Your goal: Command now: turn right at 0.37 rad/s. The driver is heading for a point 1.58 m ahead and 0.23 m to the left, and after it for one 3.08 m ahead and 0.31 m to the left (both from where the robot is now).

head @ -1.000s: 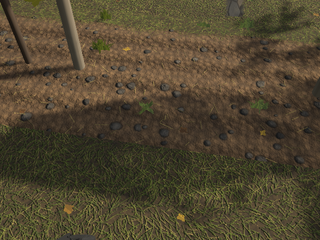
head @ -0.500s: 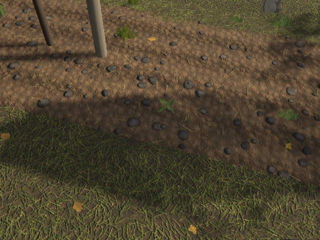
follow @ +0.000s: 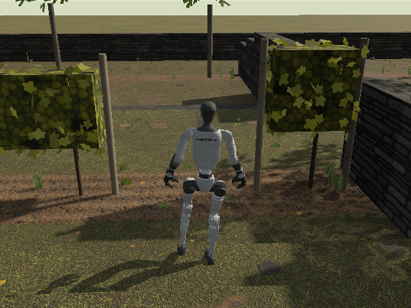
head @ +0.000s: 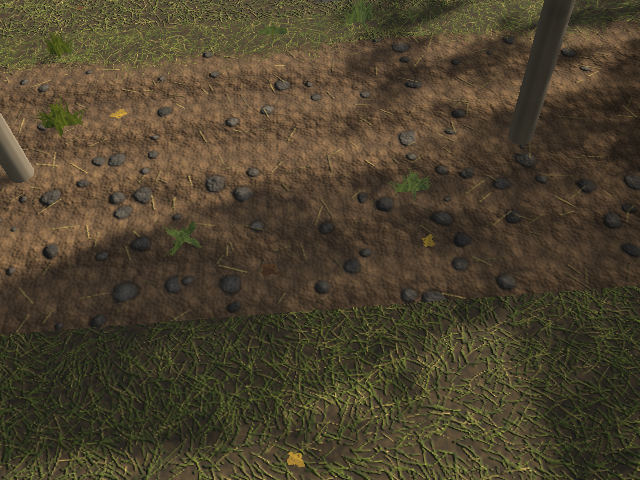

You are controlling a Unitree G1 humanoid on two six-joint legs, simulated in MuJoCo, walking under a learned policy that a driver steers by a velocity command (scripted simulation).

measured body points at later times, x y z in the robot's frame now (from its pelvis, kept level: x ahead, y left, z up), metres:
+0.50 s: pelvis +0.00 +0.04 -0.02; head +0.03 +0.03 +0.43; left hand +0.17 +0.27 -0.11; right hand +0.11 -0.20 -0.14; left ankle +0.00 +0.21 -0.75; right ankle +0.01 -0.05 -0.75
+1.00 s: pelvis +0.01 +0.07 -0.01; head +0.05 +0.06 +0.44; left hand +0.13 +0.33 -0.13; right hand +0.17 -0.19 -0.12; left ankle +0.00 +0.21 -0.75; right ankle +0.01 -0.04 -0.75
